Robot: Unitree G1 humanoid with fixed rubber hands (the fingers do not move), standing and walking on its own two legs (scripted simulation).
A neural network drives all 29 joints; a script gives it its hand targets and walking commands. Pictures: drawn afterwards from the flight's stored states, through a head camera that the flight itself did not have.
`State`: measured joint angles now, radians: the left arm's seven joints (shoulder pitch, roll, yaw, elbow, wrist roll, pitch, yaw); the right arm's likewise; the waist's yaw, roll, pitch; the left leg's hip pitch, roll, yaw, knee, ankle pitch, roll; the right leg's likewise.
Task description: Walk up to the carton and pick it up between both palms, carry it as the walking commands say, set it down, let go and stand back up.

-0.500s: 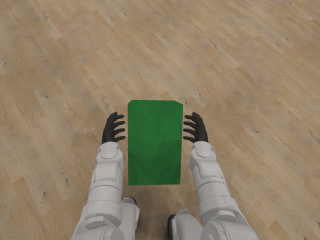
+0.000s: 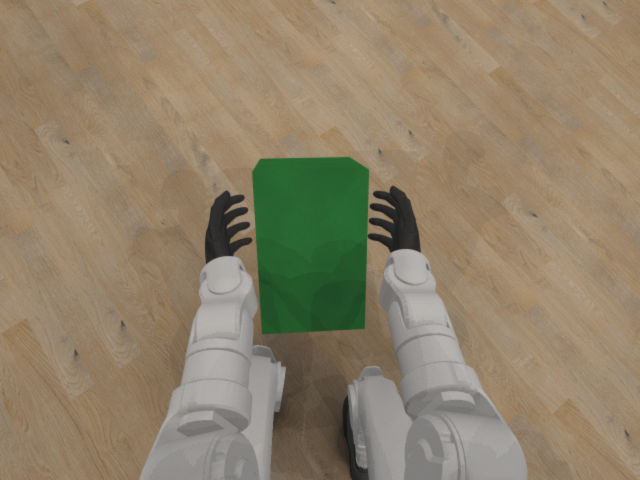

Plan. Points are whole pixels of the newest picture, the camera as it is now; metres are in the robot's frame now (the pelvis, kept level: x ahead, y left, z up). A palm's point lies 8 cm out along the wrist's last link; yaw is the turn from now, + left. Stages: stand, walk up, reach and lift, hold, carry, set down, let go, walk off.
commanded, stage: set down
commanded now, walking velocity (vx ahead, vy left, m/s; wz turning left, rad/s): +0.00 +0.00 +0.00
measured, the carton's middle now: (309, 238) +0.44 +0.03 -0.18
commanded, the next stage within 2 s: none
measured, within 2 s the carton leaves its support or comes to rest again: neither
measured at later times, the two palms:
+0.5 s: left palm (232, 250) +0.40 +0.15 -0.15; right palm (385, 244) +0.43 -0.08 -0.15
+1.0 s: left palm (238, 251) +0.42 +0.15 -0.24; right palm (372, 245) +0.45 -0.08 -0.24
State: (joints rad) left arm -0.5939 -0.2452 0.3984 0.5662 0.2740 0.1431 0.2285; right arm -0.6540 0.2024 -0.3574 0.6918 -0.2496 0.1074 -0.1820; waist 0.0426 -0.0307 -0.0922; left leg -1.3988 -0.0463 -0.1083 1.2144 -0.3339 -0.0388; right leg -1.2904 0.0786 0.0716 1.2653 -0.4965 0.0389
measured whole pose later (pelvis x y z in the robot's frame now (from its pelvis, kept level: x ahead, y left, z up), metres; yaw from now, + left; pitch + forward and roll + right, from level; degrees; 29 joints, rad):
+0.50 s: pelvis -0.01 -0.01 -0.08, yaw -1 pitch +35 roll -2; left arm -0.79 -0.17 0.43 0.64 0.27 0.21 0.23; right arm -0.85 0.14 -0.36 0.79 -0.22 0.16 -0.22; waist 0.06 -0.03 -0.12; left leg -1.73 -0.05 -0.12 1.52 -0.41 -0.06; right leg -1.62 0.11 0.05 1.59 -0.59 0.04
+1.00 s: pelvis -0.03 -0.01 -0.15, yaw -2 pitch +40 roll -2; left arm -0.95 -0.10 0.46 0.68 0.25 0.23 0.20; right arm -1.02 0.11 -0.36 0.82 -0.20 0.18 -0.25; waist 0.08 -0.04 -0.06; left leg -2.00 -0.06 -0.12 1.73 -0.43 -0.08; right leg -1.89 0.14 0.05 1.81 -0.62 0.05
